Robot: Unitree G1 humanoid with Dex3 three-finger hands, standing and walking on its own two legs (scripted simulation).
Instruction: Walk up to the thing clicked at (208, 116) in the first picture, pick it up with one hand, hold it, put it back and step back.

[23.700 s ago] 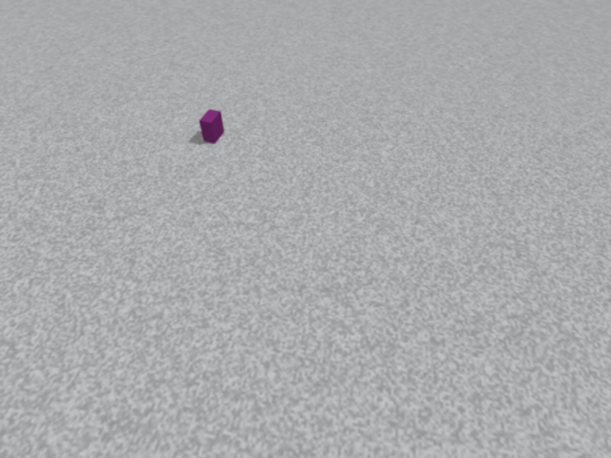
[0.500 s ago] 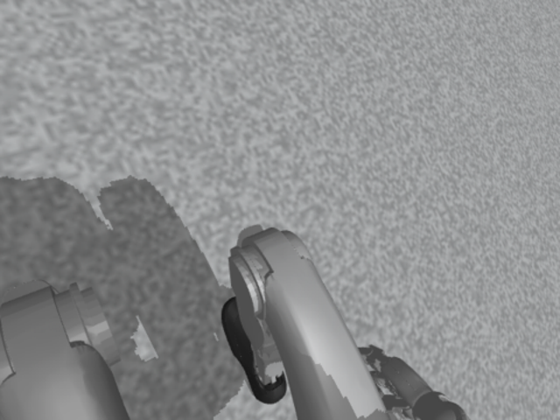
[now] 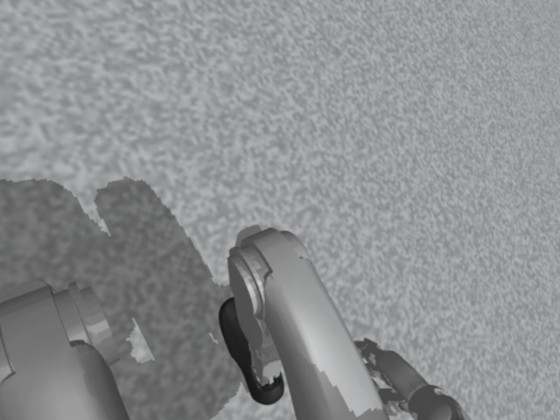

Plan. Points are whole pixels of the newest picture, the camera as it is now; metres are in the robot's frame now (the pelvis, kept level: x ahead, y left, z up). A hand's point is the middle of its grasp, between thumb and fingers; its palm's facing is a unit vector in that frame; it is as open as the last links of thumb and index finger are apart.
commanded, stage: close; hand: left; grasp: from above
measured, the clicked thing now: out of the picture +0.44 +0.38 -0.24
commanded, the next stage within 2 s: settle in 0.76 s
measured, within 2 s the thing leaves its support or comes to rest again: leaves its support in 1.42 s
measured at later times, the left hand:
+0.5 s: hand out of the picture +0.43 +0.38 -0.20, palm faces -0.42 -0.12 -0.90, open 12.1 cm
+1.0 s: hand out of the picture +0.44 +0.38 -0.20, palm faces -0.43 -0.12 -0.89, open 11.4 cm
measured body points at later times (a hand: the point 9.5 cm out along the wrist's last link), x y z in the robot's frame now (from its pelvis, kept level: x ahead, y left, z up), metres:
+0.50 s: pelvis +0.00 +0.00 +0.00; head +0.24 +0.14 +0.35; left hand +0.45 +0.38 -0.15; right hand +0.09 -0.25 -0.07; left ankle +0.07 +0.14 -0.27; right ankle +0.11 -0.12 -0.27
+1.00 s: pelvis +0.00 +0.00 +0.00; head +0.25 +0.13 +0.35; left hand +0.45 +0.38 -0.15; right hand +0.09 -0.25 -0.07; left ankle +0.07 +0.14 -0.27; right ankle +0.11 -0.12 -0.27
